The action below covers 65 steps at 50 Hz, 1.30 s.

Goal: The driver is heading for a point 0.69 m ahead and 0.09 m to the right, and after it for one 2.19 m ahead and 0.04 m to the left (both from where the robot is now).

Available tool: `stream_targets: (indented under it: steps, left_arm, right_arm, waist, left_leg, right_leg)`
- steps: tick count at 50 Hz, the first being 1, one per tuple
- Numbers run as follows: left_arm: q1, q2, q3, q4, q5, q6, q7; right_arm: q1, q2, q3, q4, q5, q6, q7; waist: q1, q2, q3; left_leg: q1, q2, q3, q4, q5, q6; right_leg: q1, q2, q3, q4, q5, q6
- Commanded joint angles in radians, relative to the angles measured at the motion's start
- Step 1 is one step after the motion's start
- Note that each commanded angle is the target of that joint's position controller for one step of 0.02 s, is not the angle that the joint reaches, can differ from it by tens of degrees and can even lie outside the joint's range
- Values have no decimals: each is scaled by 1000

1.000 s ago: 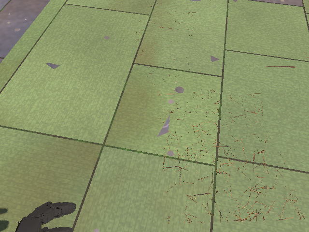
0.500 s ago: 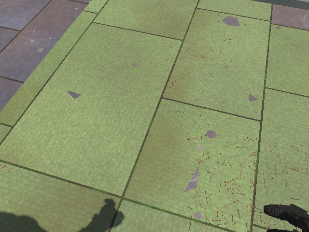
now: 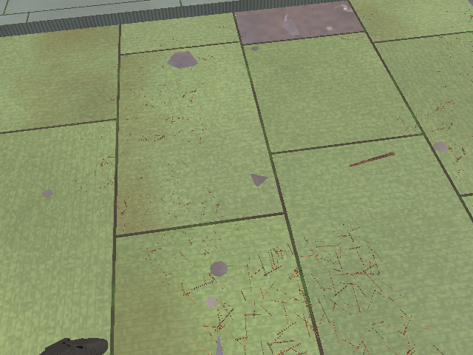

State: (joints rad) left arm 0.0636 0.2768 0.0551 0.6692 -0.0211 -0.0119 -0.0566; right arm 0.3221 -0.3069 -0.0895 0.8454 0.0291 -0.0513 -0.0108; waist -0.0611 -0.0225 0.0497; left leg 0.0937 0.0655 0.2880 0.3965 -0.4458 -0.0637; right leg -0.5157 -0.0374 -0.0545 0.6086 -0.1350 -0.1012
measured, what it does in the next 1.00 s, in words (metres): walks ahead, turning right: left foot, then right foot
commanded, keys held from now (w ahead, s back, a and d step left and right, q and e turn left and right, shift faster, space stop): w+e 0.40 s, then w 0.42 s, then w+q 0.18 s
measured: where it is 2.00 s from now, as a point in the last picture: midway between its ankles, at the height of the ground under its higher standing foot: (276, 166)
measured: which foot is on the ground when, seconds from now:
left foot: down 0.00-0.02, up 0.04-0.48, down 0.50-1.00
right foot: down 0.00-0.52, up 0.54-0.98, down 1.00-1.00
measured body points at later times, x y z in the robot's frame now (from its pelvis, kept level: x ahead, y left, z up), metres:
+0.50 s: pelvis +0.29 -0.01 +0.01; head +0.31 -0.03 +0.46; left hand +0.39 +0.27 -0.10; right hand +0.46 -0.31 -0.06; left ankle +0.46 +0.06 -0.72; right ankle +0.13 -0.08 -0.72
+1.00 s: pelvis +0.54 -0.11 +0.01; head +0.57 -0.13 +0.46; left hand +0.86 +0.01 -0.05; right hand +0.42 -0.37 -0.12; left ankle +0.46 +0.06 -0.72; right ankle +0.62 -0.26 -0.72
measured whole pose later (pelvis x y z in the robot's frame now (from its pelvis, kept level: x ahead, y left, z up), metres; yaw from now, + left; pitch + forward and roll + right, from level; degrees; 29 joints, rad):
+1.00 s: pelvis +0.54 -0.11 +0.01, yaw -17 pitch +2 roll +2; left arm 0.01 0.26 0.03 0.64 -0.01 -0.09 -0.03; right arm 0.44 -0.29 -0.05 0.88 0.03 -0.06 0.00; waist -0.12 -0.02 0.02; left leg 0.01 -0.02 -0.04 0.34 -0.38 -0.01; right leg -0.46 -0.03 0.03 0.46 -0.04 -0.03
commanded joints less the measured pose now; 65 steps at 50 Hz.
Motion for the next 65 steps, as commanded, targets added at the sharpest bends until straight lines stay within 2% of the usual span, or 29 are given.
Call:
stream_targets:
  steps: [1, 2, 3, 4, 5, 6, 10, 16, 20, 23, 25, 26, 27, 28, 29, 31, 34, 38, 41, 46, 48, 50, 51, 52, 53, 54, 56, 60, 65]
  left_arm:
    - [393, 300, 117, 44, -14, 14, 37]
    - [330, 352, 112, -4, -8, -7, 29]
    - [325, 254, 85, -14, -7, -26, 17]
    - [297, 214, 73, -4, -2, -42, 16]
    - [235, 186, 63, -9, 0, -50, 17]
    - [179, 151, 53, -19, 4, -51, 22]
    - [176, 157, 52, -28, 11, -57, 46]
    - [267, 177, 57, 10, 0, -43, 74]
    - [323, 173, 58, 39, -7, -32, 79]
    - [325, 164, 58, 53, 1, -23, 85]
    - [305, 129, 44, 48, 7, -22, 78]
    - [310, 90, 26, 29, 24, -22, 76]
    - [475, 23, 7, 31, -8, -33, 73]
    - [454, 108, 15, 49, -18, -40, 75]
    - [323, 164, 30, 31, -18, -42, 73]
    - [194, 147, 29, -6, 9, -51, 72]
    - [222, 93, 22, 2, 8, -51, 60]
    - [111, 49, -1, -34, 19, -54, 55]
    - [19, 40, -9, -50, 15, -64, 44]
    - [-95, 68, 0, -90, 5, -83, 26]
    - [-45, 99, 13, -78, 5, -91, 25]
    - [178, 174, 51, -20, 19, -94, 40]
    - [355, 255, 71, -2, 33, -87, 53]
    - [366, 282, 73, 17, 36, -74, 45]
    - [329, 180, 50, 10, 25, -74, 43]
    - [274, 136, 35, 11, 17, -76, 43]
    - [167, 84, 20, 16, 26, -83, 37]
    - [126, 92, 31, 51, 34, -109, 44]
    - [148, 136, 45, 91, 34, -102, 59]
  right_arm:
    - [-25, -83, -4, -95, -43, -7, -6]
    - [23, -19, 23, -150, -40, -39, 2]
    - [-108, -127, 4, -160, 1, -69, 13]
    - [-163, -136, 2, -182, 21, -86, 16]
    - [-160, -123, 4, -167, 1, -91, 6]
    - [-148, -131, -3, -156, -27, -88, -1]
    - [-142, -96, -1, -158, -46, -51, 3]
    - [-353, -43, 23, -218, -35, -55, 18]
    - [-419, -69, 17, -245, -23, -72, 38]
    - [-358, -94, 8, -228, -23, -84, 47]
    - [-190, -134, -15, -186, -37, -93, 37]
    - [-37, -180, -26, -172, -51, -93, 31]
    - [67, -252, -49, -119, -50, -80, 39]
    - [68, -159, -27, -118, -17, -77, 47]
    - [11, -104, -11, -127, -13, -73, 43]
    - [-78, -78, 3, -132, -34, -61, 40]
    - [-82, -56, 15, -115, -34, -66, 36]
    - [-49, -119, 1, -87, -19, -62, 26]
    - [-18, -138, 0, -68, -12, -50, 22]
    - [71, -152, -1, -25, 2, -24, 16]
    - [61, -171, -8, -21, 2, -13, 10]
    - [47, -130, 9, -32, -8, -13, 8]
    - [46, -48, 38, -69, -42, -17, 6]
    - [177, 8, 53, -81, -7, -32, 7]
    - [120, -106, 24, -63, 15, -33, 4]
    - [42, -135, 11, -82, 18, -32, 6]
    - [1, -105, 7, -85, 0, -17, 3]
    - [-8, -44, 11, -104, 0, 19, 10]
    - [-123, -25, 21, -150, -6, 17, 31]
  waist:
    - [196, -156, -230]
    - [106, -276, -391]
    - [183, -94, -349]
    - [167, -71, -217]
    - [117, 15, -141]
    - [81, 7, -111]
    - [49, -9, -86]
    - [125, -50, -31]
    - [145, -59, -21]
    - [117, -99, -31]
    - [30, -93, -127]
    - [-32, -4, -281]
    - [26, 333, -397]
    - [0, 261, -337]
    - [-24, 154, -190]
    - [10, 60, -52]
    - [56, 121, -60]
    - [32, 98, -33]
    - [0, 94, -20]
    - [-15, 101, 3]
    - [32, 113, -18]
    - [149, 87, -163]
    - [209, -71, -334]
    - [140, -334, -428]
    - [165, -185, -305]
    - [157, -135, -185]
    - [100, -81, -85]
    - [52, -64, -37]
    - [78, -26, 1]
  left_leg:
    - [-444, 85, -37, 696, 329, 62]
    - [-783, -114, -257, 975, -187, 21]
    - [-891, -60, -385, 1009, -121, 44]
    - [-929, -22, -370, 956, -25, 70]
    - [-874, 24, -373, 871, 56, 74]
    - [-800, 51, -379, 786, 106, 67]
    - [-708, 49, -355, 634, 211, 18]
    - [-660, -31, -340, 224, 533, -13]
    - [-628, -58, -367, 106, 532, 12]
    - [-574, -52, -359, 82, 439, 56]
    - [-319, -52, -331, 37, 434, 119]
    - [-49, 98, -490, 78, 419, 185]
    - [280, 302, -958, -8, 197, 360]
    - [261, 321, -1094, -96, -53, 347]
    - [133, 282, -948, -115, -60, 306]
    - [-96, 208, -748, -153, 159, 285]
    - [-187, 145, -609, -201, 341, 281]
    - [-216, 147, -509, -258, 434, 300]
    - [-230, 114, -422, -262, 465, 270]
    - [-180, 151, -471, -194, 471, 246]
    - [-164, 165, -494, -132, 510, 224]
    - [-268, 76, -432, 142, 599, 167]
    - [-464, -13, -367, 472, 281, 120]
    - [-755, -103, -365, 732, -160, 88]
    - [-842, -47, -425, 838, -117, 84]
    - [-872, -13, -411, 843, -21, 89]
    - [-806, 44, -397, 779, 109, 75]
    - [-755, 76, -395, 725, 219, 53]
    - [-773, 66, -366, 466, 441, 49]
  right_leg:
    - [670, -94, 269, -52, 54, -136]
    - [901, -284, 869, -256, -277, -342]
    - [867, -292, 856, -358, -331, -287]
    - [754, -263, 722, -358, -279, -248]
    - [608, -218, 607, -347, -155, -211]
    - [499, -179, 515, -349, -38, -192]
    - [350, -120, 382, -393, 202, -195]
    - [296, -48, 312, -380, 109, -121]
    - [373, -85, 401, -306, 61, -108]
    - [456, -130, 444, -232, 145, -90]
    - [439, -60, 397, -46, 337, -49]
    - [312, -2, 334, 217, 192, -14]
    - [-61, 158, 229, 555, -341, 68]
    - [-199, 106, 275, 673, -433, 71]
    - [-239, 68, 266, 699, -347, 71]
    - [-207, 1, 204, 613, -233, 72]
    - [-115, -49, 160, 483, -187, 79]
    - [-134, -70, 117, 253, -58, 107]
    - [-71, -47, 88, 69, 110, 113]
    - [6, -1, 94, -81, 132, 103]
    - [107, 11, 90, -130, 87, 82]
    - [465, -22, 106, -149, 85, 26]
    - [748, -242, 327, -116, 96, -34]
    - [914, -402, 722, -248, -150, -162]
    - [813, -360, 695, -301, -286, -134]
    - [698, -326, 542, -318, -257, -100]
    - [508, -249, 361, -380, -85, -78]
    - [388, -229, 172, -467, 106, -89]
    - [416, -208, 1, -491, 194, -77]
